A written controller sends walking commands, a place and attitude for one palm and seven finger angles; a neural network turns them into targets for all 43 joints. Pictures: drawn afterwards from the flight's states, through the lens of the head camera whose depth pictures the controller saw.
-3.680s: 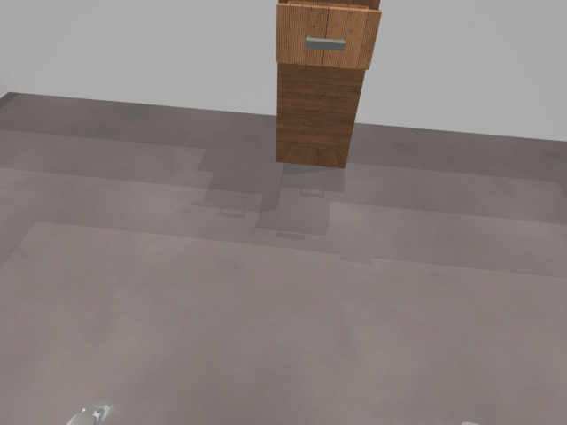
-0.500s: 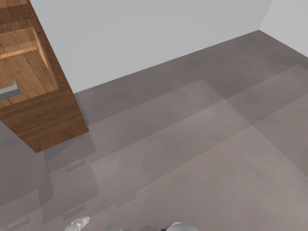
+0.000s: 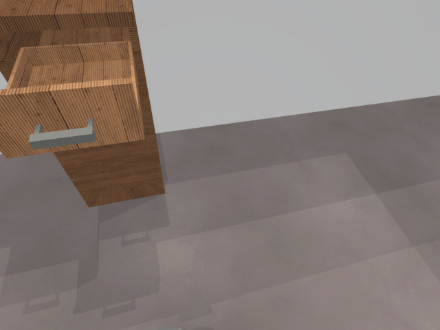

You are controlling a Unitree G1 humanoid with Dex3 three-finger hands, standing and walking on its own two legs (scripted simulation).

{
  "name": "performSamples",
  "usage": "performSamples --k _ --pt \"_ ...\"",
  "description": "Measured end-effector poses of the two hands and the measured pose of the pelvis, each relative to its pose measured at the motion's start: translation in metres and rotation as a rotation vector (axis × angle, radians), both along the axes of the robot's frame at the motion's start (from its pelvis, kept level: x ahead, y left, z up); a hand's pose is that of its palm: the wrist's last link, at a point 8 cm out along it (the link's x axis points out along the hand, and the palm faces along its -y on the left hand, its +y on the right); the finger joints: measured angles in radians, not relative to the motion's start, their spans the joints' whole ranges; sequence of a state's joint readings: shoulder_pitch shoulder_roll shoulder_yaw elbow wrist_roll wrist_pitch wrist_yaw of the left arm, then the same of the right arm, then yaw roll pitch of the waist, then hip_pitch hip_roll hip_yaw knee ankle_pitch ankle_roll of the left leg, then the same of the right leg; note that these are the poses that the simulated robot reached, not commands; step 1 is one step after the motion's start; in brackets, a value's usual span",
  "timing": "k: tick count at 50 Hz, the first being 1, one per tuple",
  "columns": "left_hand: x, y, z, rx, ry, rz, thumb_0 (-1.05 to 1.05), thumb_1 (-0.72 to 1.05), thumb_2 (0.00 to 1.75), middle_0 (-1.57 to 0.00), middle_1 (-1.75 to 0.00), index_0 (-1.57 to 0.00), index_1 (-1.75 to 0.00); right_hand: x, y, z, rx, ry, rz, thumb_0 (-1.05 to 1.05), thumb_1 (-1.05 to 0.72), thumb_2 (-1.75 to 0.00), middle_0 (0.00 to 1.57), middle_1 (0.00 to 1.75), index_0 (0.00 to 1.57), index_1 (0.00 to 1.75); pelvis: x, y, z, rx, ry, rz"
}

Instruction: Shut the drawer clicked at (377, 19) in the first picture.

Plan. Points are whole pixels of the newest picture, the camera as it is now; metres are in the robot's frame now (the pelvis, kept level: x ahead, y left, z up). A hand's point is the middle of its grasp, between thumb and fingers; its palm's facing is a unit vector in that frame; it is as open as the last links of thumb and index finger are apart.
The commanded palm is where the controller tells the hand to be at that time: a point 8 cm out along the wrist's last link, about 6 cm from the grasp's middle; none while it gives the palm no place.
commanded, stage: turn to face it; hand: left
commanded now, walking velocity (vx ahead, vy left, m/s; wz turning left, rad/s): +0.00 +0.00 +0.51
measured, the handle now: (64, 131) +0.49 +0.39 +0.02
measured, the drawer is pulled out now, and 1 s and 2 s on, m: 0.26 0.26 0.26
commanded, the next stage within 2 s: take the last steps up to it in 0.48 s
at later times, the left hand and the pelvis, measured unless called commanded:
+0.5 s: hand out of the picture +0.07 +0.14 -0.12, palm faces +0.24 -0.93 -0.29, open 7.4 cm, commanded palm none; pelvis +0.01 -0.07 +0.01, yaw +13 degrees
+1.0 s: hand out of the picture -0.13 +0.14 -0.16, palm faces +0.43 -0.88 -0.20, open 7.4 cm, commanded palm none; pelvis +0.01 -0.01 +0.02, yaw +20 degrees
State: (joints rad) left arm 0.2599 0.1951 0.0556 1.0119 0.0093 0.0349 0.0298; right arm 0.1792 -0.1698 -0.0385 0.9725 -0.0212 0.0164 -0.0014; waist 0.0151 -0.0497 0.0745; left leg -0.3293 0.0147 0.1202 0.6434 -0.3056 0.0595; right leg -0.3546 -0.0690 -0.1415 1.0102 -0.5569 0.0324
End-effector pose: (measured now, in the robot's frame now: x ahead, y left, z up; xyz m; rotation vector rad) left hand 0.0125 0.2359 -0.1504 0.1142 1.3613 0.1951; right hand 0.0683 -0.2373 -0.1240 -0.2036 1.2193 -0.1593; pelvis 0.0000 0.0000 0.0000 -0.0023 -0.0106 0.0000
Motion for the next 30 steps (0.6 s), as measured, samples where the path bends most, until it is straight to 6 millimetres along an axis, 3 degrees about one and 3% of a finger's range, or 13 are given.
performSamples --k 6,10,18,22,30 --pt "0.017 0.016 0.02 0.043 -0.039 0.034 0.01 0.91 0.9 -0.2 -0.3 -0.19 -0.3 0.013 0.001 0.008 -0.001 0.017 0.037 0.0 -0.91 -0.9 0.2 0.3 0.2 0.3 0.006 0.0 0.012 -0.009 0.012 0.048" --pt "0.035 0.017 0.031 0.077 -0.096 0.05 0.01 0.91 0.9 -0.2 -0.3 -0.19 -0.3 0.019 -0.006 0.007 0.011 0.025 0.058 0.0 -0.91 -0.9 0.2 0.3 0.2 0.3 0.01 -0.009 0.015 -0.01 0.015 0.085" --pt "0.064 -0.017 0.046 0.136 -0.226 0.059 0.01 0.91 0.9 -0.2 -0.3 -0.19 -0.3 0.03 -0.046 -0.014 0.05 0.029 0.087 0.0 -0.9 -0.9 0.21 0.3 0.2 0.3 0.013 -0.049 0.005 0.021 0.01 0.152" --pt "0.053 -0.042 0.056 0.146 -0.251 0.08 0.0 0.91 0.9 -0.2 -0.3 -0.2 -0.3 0.04 -0.066 -0.018 0.053 0.041 0.116 0.01 -0.91 -0.9 0.2 0.3 0.2 0.3 0.012 -0.064 0.008 0.03 -0.004 0.209" --pt "0.002 -0.072 0.058 0.117 -0.177 0.183 0.0 0.91 0.9 -0.2 -0.3 -0.2 -0.3 0.058 -0.079 -0.006 0.042 0.059 0.204 0.01 -0.91 -0.9 0.2 0.3 0.2 0.3 0.009 -0.08 0.02 0.054 -0.002 0.277"
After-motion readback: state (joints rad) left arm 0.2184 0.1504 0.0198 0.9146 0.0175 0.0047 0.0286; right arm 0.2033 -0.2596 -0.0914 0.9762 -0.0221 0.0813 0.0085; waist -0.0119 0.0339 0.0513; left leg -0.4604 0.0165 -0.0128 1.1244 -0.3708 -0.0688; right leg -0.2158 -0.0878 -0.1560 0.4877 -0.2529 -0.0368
